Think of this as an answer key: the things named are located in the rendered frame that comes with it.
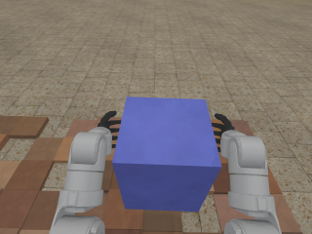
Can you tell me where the carton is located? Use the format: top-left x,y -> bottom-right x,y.
112,97 -> 222,213

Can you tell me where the robot left hand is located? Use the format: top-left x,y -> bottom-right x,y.
97,110 -> 121,148

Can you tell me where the left robot upper arm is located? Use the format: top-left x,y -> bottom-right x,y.
51,214 -> 105,234

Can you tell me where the robot left forearm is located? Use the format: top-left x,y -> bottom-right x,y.
49,127 -> 112,234

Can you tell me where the robot right forearm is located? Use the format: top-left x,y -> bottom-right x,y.
220,130 -> 282,234

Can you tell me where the robot right hand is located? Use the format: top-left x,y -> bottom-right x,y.
212,113 -> 235,152

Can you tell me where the right robot upper arm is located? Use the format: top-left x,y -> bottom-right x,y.
223,218 -> 280,234

